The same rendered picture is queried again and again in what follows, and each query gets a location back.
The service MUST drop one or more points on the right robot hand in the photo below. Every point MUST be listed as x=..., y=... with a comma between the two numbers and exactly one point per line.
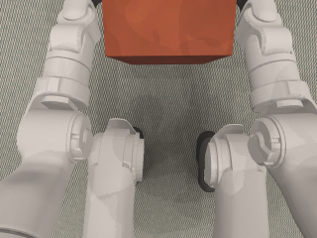
x=241, y=4

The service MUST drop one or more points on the robot left upper arm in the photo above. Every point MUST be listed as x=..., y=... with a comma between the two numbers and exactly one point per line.
x=51, y=142

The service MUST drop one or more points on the right robot foot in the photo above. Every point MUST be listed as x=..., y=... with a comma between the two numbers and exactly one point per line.
x=201, y=147

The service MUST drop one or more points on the robot right upper arm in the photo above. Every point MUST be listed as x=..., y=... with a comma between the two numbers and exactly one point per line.
x=286, y=144

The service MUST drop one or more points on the robot right forearm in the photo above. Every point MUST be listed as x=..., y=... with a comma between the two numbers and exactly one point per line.
x=270, y=62

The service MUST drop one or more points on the robot left forearm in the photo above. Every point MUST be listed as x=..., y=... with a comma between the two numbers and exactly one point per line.
x=69, y=59

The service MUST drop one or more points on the left robot shin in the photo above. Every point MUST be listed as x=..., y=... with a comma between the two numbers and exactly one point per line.
x=116, y=123

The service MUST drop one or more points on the carton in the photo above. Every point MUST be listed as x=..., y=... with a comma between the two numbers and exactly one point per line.
x=168, y=31

